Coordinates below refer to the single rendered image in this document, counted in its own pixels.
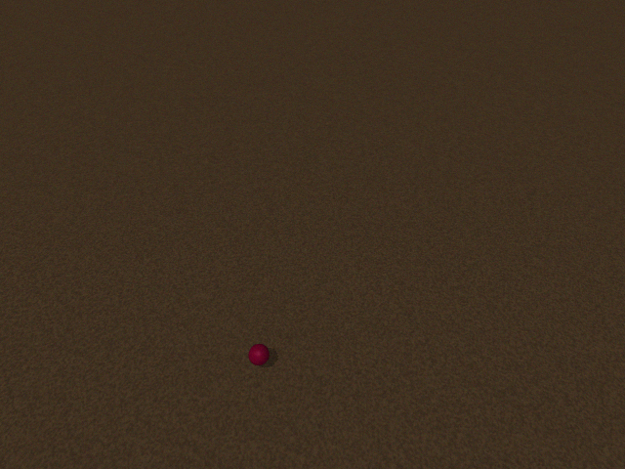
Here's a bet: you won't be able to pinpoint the ball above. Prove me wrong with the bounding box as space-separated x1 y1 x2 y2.
248 344 270 365

